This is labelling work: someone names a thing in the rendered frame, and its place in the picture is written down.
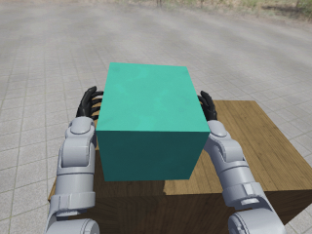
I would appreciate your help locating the carton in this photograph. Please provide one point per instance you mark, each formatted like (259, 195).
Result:
(151, 125)

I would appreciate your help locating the left robot forearm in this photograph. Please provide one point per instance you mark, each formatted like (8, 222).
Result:
(74, 192)

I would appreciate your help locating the pedestal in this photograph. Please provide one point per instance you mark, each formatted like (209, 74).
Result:
(196, 205)

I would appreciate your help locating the right robot forearm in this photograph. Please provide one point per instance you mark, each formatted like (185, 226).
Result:
(237, 181)

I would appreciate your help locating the right robot upper arm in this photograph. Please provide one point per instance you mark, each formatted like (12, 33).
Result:
(255, 221)

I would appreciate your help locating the left robot upper arm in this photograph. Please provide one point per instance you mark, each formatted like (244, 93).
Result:
(74, 226)

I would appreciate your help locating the right robot hand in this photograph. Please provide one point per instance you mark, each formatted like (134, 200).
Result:
(208, 106)

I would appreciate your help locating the left robot hand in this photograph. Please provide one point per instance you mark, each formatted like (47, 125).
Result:
(85, 108)

